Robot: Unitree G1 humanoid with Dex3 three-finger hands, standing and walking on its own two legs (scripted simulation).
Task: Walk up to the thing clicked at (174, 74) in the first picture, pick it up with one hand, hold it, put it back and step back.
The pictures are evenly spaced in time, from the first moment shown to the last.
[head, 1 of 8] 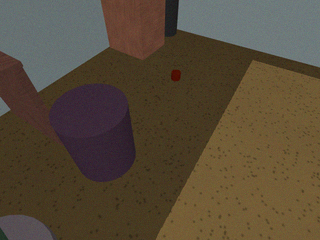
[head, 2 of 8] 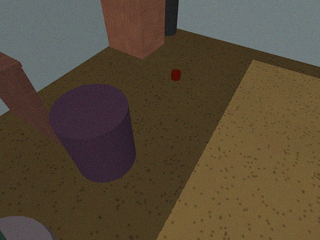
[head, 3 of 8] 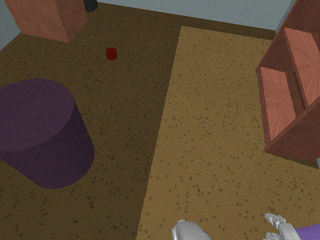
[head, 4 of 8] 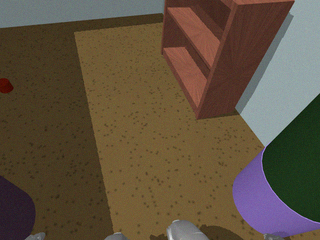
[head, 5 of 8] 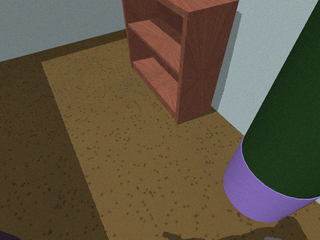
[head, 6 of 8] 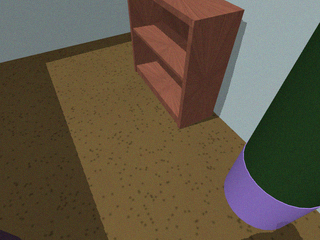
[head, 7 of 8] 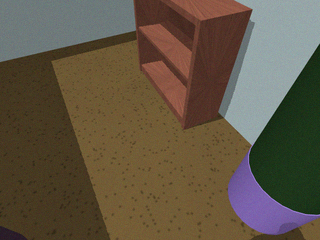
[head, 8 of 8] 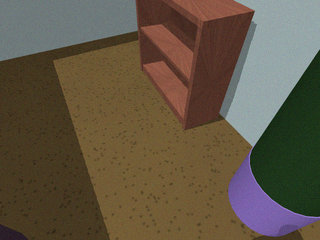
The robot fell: no
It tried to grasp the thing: no
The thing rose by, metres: 0.00
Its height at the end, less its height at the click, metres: +0.00
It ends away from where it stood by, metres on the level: 0.00
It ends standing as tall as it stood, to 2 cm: yes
